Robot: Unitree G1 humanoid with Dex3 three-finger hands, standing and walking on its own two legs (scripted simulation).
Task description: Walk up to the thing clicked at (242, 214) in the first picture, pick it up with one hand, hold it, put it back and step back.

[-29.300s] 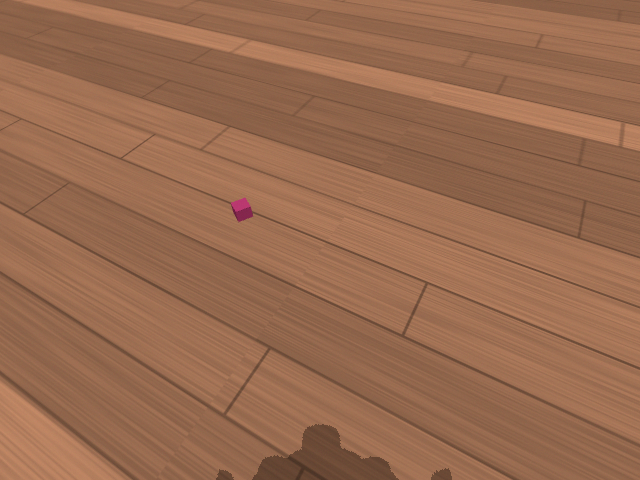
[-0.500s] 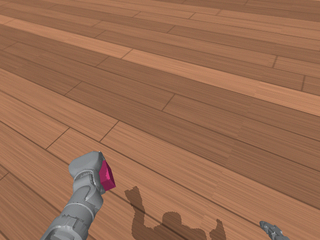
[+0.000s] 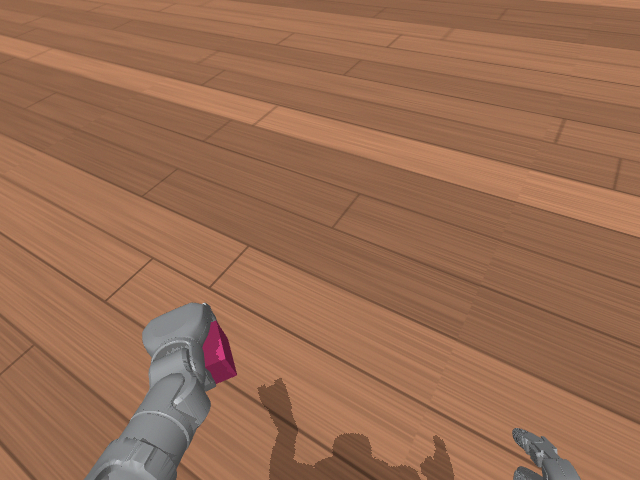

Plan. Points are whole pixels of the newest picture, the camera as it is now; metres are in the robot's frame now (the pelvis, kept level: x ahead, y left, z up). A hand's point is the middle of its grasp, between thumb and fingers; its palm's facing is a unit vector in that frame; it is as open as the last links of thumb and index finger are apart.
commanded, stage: hold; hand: left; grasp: from above
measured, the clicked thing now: (204, 356) +0.32 +0.22 -0.07
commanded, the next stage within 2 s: crouch in 0.88 s
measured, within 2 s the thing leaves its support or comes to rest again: neither
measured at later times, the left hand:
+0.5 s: hand (192, 351) +0.30 +0.22 -0.02, palm faces -0.38 -0.21 -0.90, open 9.5 cm
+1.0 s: hand (194, 354) +0.30 +0.22 -0.03, palm faces -0.39 -0.19 -0.90, open 9.5 cm
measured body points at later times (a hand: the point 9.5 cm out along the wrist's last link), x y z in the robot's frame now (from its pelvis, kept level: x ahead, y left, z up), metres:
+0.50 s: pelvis +0.01 +0.00 +0.00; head +0.01 -0.03 +0.45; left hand +0.32 +0.23 +0.03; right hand +0.17 -0.24 -0.10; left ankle +0.01 +0.11 -0.73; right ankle +0.00 -0.12 -0.73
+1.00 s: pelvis +0.01 +0.00 +0.01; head +0.01 -0.03 +0.46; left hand +0.32 +0.23 +0.02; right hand +0.15 -0.25 -0.11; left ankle +0.01 +0.11 -0.73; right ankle +0.00 -0.12 -0.73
